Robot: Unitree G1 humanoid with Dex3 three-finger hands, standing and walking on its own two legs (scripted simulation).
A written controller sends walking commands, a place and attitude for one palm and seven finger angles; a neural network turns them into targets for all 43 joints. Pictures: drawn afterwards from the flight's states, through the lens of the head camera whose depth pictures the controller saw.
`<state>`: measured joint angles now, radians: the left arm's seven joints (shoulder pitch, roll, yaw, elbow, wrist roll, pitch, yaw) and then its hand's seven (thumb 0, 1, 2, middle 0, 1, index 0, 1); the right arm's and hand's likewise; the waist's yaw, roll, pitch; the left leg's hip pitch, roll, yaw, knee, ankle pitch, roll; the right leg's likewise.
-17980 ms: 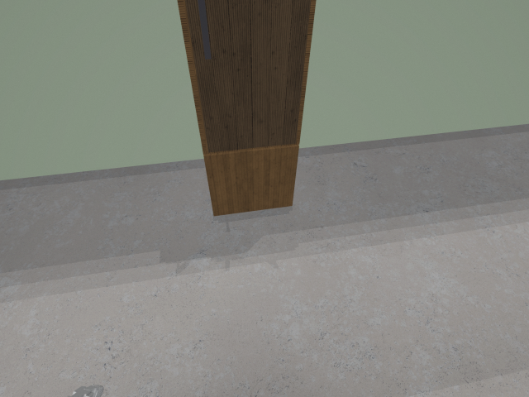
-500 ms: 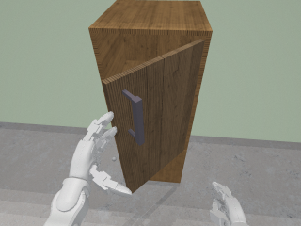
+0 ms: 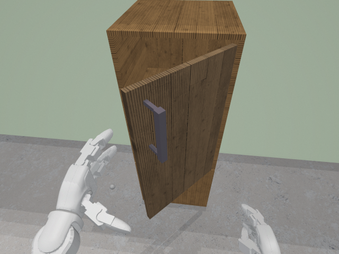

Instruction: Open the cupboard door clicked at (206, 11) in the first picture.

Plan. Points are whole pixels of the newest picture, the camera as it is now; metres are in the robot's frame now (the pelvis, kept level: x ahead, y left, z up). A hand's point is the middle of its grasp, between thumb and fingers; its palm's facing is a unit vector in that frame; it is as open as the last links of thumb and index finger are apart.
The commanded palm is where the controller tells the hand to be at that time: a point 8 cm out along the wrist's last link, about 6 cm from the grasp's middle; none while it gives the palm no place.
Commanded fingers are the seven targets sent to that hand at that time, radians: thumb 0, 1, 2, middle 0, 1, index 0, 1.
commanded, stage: draw the hand back to the body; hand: left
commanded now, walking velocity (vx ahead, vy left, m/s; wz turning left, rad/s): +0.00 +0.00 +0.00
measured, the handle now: (155, 132) +0.35 +0.08 +0.14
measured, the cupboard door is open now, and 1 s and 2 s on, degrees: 47 47 47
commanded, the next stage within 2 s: step back with the hand held close in 1.38 s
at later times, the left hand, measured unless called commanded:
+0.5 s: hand (70, 188) +0.19 +0.20 +0.15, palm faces +0.29 -0.91 -0.29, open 15.0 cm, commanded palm +0.14 +0.25 +0.16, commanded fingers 0.00 0.06 0.54 -0.17 -0.30 -0.17 -0.30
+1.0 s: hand (35, 174) +0.20 +0.27 +0.17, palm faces +0.45 -0.80 -0.39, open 9.1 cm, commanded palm +0.15 +0.31 +0.18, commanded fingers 0.00 0.90 0.90 -0.20 -0.30 -0.20 -0.30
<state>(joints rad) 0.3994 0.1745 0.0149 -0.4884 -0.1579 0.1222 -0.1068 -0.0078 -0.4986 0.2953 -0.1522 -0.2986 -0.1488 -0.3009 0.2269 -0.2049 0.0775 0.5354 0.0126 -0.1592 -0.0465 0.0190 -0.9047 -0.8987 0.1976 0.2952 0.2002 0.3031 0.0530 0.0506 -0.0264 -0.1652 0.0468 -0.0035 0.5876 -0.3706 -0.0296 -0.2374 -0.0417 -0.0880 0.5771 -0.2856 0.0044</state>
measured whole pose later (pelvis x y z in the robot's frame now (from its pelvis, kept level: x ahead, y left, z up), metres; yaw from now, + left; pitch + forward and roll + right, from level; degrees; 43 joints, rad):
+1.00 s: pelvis +0.00 +0.01 +0.01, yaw -1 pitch -5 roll -1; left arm 0.44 0.32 0.32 -0.38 -0.02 -0.12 0.13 0.01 0.59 0.77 -0.20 -0.30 -0.20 -0.30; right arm 0.19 -0.21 0.02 0.66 -0.03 -0.15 -0.08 0.02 -0.90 -0.90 0.20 0.30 0.20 0.30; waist 0.08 0.05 0.05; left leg -0.02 0.04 0.03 0.40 -0.29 -0.02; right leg -0.09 -0.03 -0.06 0.37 -0.19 0.02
